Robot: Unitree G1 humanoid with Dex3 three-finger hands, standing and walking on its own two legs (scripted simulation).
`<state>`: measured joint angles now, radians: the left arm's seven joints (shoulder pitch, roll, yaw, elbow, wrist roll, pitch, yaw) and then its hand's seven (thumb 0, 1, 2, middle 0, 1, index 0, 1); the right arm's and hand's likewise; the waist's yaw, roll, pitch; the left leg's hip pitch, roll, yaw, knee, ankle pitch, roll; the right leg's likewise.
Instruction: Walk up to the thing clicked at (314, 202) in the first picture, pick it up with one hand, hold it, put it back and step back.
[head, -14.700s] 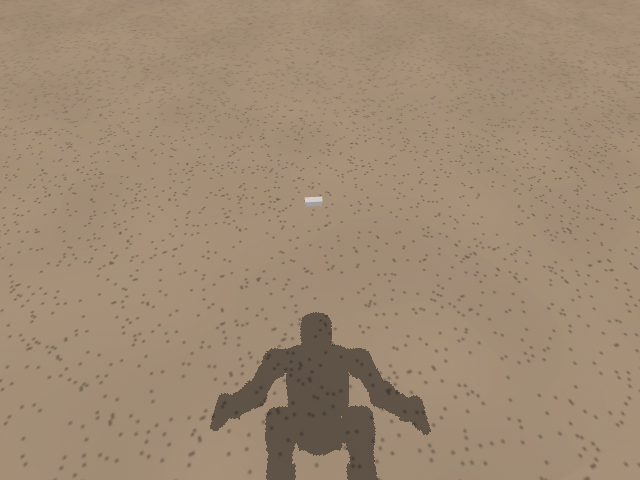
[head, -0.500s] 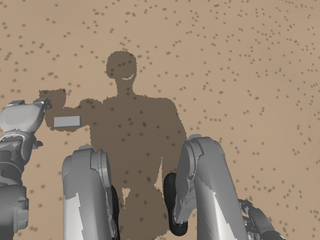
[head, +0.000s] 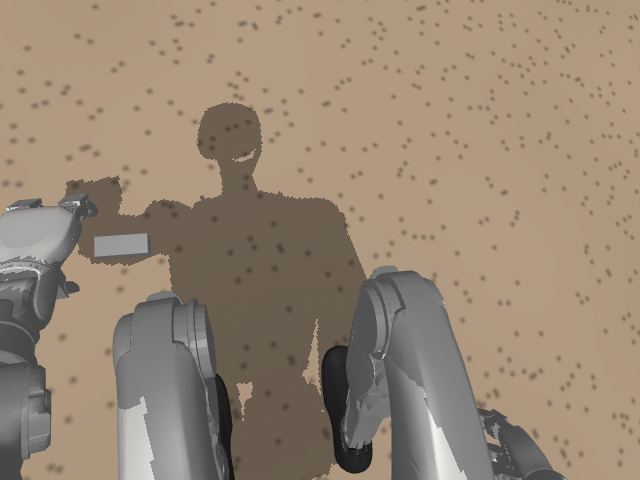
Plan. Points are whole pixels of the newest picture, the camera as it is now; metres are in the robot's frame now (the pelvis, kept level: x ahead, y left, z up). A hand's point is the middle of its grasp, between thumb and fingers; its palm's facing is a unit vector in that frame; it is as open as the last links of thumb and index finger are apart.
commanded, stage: rise first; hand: left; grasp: from above
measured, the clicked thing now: (123, 246) +0.43 +0.26 -0.31
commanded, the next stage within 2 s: approach in 1.28 s
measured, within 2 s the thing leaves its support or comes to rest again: neither
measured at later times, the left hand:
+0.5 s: hand (52, 263) +0.38 +0.31 -0.18, palm faces -0.48 -0.09 -0.87, open 10.9 cm
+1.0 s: hand (51, 255) +0.39 +0.31 -0.19, palm faces -0.46 -0.09 -0.88, open 11.0 cm
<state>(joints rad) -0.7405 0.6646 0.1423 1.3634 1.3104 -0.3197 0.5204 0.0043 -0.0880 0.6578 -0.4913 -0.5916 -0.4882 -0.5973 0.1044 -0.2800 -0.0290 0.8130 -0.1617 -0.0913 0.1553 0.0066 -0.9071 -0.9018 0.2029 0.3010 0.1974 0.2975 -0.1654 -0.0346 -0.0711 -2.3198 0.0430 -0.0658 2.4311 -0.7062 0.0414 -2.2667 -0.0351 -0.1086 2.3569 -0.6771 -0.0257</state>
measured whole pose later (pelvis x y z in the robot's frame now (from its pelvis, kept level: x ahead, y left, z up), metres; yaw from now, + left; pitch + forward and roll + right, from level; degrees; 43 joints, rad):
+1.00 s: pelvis +0.00 +0.00 -0.01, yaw +0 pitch +33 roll -6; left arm -0.78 0.71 0.17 1.44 1.31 -0.30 0.50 0.00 -0.04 0.61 -0.52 -0.59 -0.52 -0.59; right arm 0.10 -0.28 -0.01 0.83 -0.20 -0.12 0.18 0.01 -0.91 -0.90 0.20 0.30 0.20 0.30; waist -0.19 -0.03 -0.06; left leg -2.34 0.04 -0.07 2.45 -0.70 0.04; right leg -2.28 -0.04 -0.11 2.38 -0.68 -0.03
